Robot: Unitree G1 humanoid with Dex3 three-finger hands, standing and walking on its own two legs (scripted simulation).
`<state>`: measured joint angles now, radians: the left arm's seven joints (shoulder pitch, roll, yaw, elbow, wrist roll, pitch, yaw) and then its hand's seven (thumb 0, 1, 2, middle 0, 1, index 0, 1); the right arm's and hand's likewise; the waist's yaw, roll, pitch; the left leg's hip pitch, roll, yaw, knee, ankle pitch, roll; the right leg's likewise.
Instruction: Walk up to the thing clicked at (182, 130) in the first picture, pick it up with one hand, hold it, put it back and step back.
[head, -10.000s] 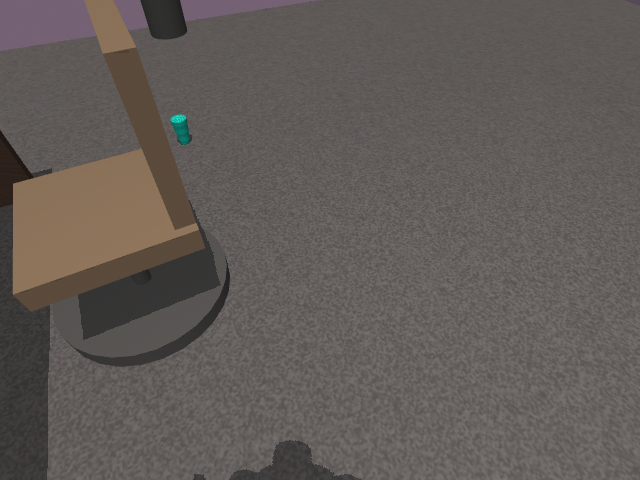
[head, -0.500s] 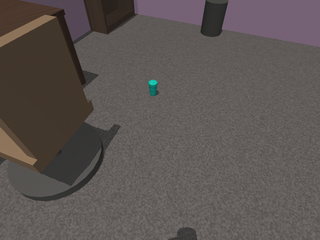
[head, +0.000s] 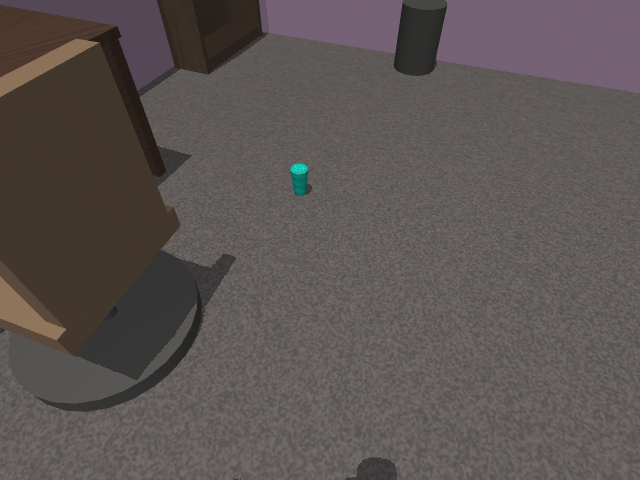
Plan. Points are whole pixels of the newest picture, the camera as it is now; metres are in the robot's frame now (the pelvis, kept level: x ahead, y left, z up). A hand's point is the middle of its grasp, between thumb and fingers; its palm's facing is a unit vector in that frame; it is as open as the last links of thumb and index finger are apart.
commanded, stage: stand
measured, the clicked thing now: (299, 181) +1.48 +0.15 -0.71
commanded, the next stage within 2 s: walk up in 1.88 s
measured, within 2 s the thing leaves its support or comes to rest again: neither
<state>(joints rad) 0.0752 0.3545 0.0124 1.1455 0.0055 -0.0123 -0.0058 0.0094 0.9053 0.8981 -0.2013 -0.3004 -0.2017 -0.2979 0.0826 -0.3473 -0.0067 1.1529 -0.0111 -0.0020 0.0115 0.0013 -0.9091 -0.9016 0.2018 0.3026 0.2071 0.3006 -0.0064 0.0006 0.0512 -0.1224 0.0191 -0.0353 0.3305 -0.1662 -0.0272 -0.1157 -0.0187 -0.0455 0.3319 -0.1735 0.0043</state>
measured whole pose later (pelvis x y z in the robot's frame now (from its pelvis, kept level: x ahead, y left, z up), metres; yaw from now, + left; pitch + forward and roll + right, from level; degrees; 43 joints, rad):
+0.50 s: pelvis +0.00 +0.00 +0.00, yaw +0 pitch -2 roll +0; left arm 0.10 0.36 0.01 1.15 0.01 -0.01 -0.01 0.01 0.91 0.90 -0.20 -0.30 -0.20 -0.30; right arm 0.09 -0.35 0.00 1.15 -0.01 0.00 0.01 0.00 -0.91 -0.90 0.20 0.30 0.21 0.30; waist 0.00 0.00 0.05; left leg -0.11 0.02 -0.03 0.32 -0.17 -0.03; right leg -0.11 -0.02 -0.04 0.33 -0.18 0.00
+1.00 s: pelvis +0.01 +0.00 +0.00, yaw +0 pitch -2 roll +0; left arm 0.11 0.36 0.00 1.14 0.01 -0.01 -0.01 0.01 0.91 0.90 -0.20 -0.30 -0.20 -0.30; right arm 0.11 -0.35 0.00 1.15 -0.01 0.00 0.01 0.00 -0.91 -0.90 0.20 0.30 0.21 0.30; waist 0.00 0.00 0.04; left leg -0.11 0.02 -0.03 0.32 -0.17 -0.03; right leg -0.11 -0.02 -0.04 0.33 -0.18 0.00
